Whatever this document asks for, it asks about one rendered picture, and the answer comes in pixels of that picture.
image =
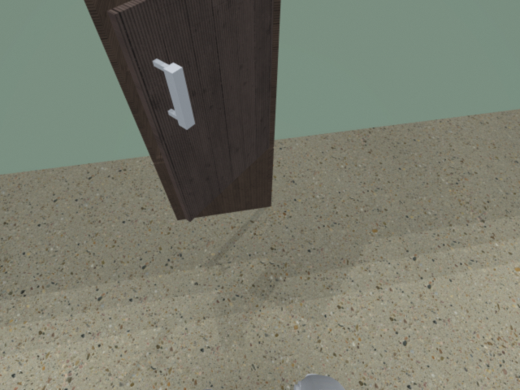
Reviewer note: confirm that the cupboard door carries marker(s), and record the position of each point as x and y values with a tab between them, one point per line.
225	50

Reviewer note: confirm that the handle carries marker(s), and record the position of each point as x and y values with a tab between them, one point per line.
179	93

